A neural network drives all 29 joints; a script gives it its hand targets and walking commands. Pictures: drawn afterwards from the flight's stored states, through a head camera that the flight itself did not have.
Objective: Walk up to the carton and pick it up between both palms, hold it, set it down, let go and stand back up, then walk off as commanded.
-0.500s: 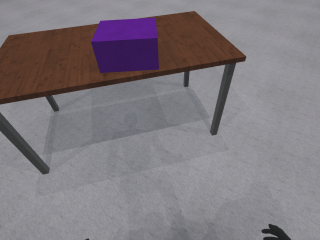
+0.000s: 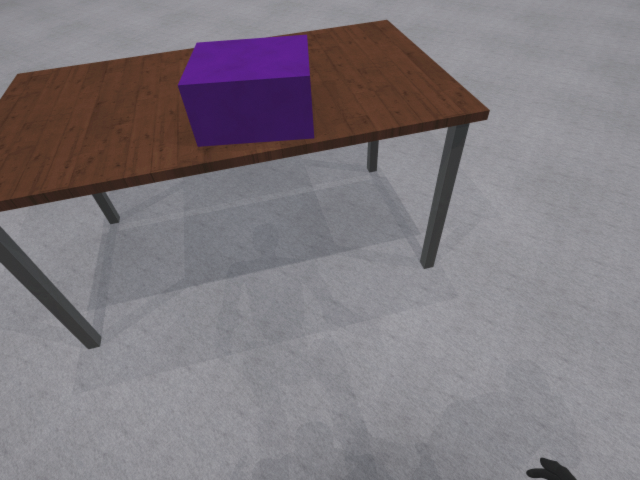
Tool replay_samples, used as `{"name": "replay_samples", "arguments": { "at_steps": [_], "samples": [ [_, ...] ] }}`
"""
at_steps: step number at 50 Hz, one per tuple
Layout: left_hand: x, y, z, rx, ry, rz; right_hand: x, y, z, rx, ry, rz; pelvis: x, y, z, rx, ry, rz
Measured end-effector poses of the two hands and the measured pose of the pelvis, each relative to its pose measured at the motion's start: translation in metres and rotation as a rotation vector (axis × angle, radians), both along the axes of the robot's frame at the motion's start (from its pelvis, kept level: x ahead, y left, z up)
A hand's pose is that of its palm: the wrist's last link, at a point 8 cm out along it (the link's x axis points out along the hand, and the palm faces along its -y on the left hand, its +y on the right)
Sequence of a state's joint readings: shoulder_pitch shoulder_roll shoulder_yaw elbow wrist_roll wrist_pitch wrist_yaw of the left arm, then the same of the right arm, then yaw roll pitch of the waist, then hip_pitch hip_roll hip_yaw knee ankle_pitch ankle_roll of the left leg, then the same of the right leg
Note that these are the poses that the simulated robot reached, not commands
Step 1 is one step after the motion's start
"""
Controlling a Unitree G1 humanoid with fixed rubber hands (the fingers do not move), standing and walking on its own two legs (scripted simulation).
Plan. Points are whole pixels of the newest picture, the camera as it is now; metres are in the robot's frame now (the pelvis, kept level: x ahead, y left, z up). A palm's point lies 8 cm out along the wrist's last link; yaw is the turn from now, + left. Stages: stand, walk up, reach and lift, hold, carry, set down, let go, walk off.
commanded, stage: stand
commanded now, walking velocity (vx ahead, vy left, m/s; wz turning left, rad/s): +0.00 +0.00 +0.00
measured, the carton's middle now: (253, 89) +1.04 +0.18 +0.01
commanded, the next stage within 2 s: none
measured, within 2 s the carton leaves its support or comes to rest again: neither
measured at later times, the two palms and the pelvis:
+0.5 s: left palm out of the picture +0.10 +0.25 -0.10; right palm out of the picture +0.10 -0.28 -0.10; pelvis +0.00 +0.00 +0.00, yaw +0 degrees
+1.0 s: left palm out of the picture +0.09 +0.25 -0.11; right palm out of the picture +0.10 -0.28 -0.10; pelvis -0.01 +0.00 +0.01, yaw +0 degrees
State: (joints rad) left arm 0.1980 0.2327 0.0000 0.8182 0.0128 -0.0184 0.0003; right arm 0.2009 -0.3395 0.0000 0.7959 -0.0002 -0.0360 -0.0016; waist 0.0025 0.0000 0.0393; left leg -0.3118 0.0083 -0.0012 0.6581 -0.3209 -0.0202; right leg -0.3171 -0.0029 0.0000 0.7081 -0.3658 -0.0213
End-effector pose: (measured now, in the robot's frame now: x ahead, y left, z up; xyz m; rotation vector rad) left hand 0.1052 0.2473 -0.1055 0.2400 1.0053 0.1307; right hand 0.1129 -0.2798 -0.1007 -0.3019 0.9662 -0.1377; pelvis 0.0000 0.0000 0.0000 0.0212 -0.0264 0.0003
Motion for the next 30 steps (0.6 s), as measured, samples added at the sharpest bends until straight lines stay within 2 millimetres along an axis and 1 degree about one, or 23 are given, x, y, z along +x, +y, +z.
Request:
{"name": "replay_samples", "arguments": {
  "at_steps": [16, 30],
  "samples": [
    [-0.0009, 0.0003, 0.0008, 0.001, 0.011, 0.001, -0.0044, -0.0005, -0.0002, 0.000, 0.022, -0.004, -0.0003, 0.0001, 0.0025, 0.000, 0.009, 0.000],
    [-0.0063, 0.0010, 0.0005, -0.002, 0.024, 0.003, -0.0100, -0.0005, 0.0001, -0.001, 0.035, -0.007, -0.0031, 0.0007, 0.0041, -0.001, 0.011, 0.000]
  ]
}}
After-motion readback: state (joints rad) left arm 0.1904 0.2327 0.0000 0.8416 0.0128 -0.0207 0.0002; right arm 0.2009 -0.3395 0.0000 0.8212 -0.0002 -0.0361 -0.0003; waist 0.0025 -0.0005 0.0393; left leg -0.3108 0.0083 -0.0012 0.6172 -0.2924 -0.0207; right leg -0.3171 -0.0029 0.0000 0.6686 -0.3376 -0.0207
